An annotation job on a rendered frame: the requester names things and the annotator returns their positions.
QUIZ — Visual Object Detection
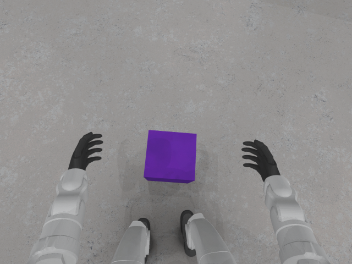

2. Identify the right robot hand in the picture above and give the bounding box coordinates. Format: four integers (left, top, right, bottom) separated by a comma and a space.
241, 140, 280, 182

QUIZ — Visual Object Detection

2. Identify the right robot thigh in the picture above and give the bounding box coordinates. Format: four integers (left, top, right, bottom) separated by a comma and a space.
185, 218, 237, 264

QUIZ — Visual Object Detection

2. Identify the right robot forearm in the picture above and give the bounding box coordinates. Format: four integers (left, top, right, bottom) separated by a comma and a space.
263, 175, 331, 264

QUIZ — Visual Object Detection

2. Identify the left robot hand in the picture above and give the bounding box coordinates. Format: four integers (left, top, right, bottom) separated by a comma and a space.
68, 132, 103, 170

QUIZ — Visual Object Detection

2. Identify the robot right foot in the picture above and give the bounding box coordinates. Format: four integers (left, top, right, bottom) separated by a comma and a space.
180, 210, 196, 257

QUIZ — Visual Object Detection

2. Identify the left robot forearm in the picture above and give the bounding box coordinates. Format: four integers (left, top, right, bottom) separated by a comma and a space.
26, 168, 89, 264

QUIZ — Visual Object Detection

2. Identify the carton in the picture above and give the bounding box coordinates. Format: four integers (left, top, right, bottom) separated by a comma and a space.
144, 130, 197, 183

